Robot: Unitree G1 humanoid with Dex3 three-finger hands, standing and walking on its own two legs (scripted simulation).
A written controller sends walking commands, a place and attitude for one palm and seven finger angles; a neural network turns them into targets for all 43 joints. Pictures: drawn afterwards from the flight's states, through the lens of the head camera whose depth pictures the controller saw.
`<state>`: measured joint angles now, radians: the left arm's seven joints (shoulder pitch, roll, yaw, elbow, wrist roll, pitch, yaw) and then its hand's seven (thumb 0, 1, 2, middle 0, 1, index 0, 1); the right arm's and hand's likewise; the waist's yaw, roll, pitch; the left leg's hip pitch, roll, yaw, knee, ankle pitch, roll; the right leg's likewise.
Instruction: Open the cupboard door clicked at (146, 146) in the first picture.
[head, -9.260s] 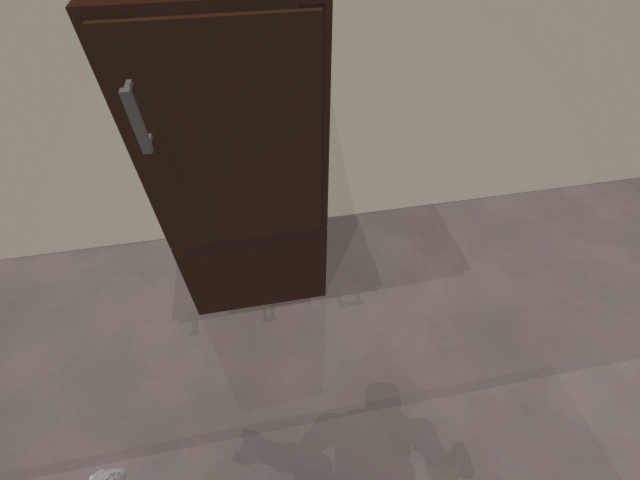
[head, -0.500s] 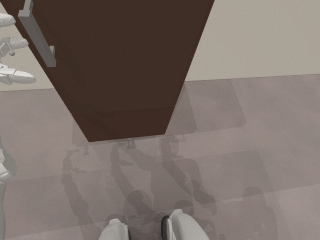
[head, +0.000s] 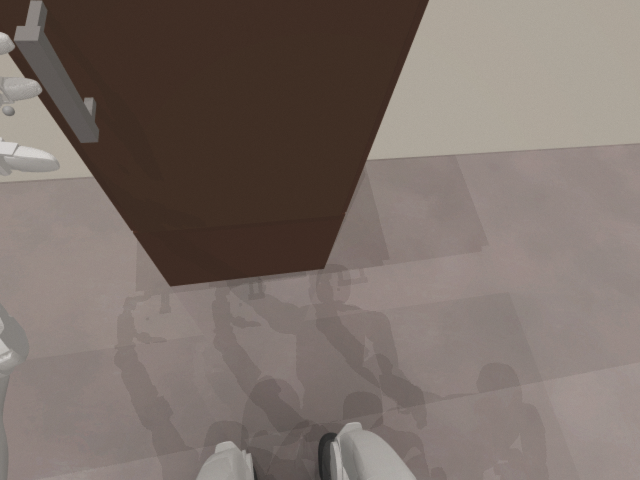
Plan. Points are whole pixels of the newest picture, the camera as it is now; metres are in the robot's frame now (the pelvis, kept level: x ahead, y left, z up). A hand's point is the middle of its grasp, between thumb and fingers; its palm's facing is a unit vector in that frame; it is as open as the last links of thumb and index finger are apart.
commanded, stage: move the hooked fingers beside the handle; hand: left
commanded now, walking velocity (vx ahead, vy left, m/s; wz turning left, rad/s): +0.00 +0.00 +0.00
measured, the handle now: (65, 78) +0.55 +0.23 +0.10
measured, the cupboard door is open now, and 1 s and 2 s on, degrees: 0 0 0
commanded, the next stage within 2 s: slide the fingers in behind the handle in 0.38 s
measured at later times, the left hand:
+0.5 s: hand (12, 111) +0.51 +0.28 +0.10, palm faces +0.06 -1.00 -0.02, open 13.9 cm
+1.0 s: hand (21, 114) +0.51 +0.27 +0.10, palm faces +0.10 -0.99 -0.01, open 14.3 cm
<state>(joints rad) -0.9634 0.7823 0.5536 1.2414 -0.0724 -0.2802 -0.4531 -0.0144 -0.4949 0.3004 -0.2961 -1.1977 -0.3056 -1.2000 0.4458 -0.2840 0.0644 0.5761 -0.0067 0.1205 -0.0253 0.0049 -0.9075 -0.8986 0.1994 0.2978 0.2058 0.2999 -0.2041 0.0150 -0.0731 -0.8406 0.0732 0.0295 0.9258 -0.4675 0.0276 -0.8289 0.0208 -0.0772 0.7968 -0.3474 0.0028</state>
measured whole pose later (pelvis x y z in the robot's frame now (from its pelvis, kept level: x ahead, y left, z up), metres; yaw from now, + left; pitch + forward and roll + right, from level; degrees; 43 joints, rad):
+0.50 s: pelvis -0.01 +0.00 -0.01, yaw +1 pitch +22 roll -4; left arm -1.04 0.80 0.51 1.30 -0.06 -0.29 -0.43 -0.01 -0.50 0.30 -0.30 -1.20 -0.31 -1.21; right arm 0.42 -0.29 0.08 0.59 -0.01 0.11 -0.04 0.00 -0.91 -0.90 0.20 0.30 0.21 0.30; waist -0.21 0.02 -0.06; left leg -0.88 0.06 0.01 0.96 -0.47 0.03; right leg -0.86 0.01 -0.09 0.83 -0.36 0.00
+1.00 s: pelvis +0.00 +0.00 +0.00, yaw +2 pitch +22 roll -5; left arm -1.01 0.68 0.42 1.23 -0.10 -0.29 -0.32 -0.01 -0.50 0.30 -0.25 -1.18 -0.23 -1.21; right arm 0.45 -0.27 0.05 0.64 -0.02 0.09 -0.01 0.00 -0.91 -0.90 0.20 0.30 0.21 0.30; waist -0.18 0.02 -0.08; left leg -0.86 0.05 -0.01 0.95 -0.47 0.03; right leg -0.83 0.00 -0.11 0.81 -0.36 0.00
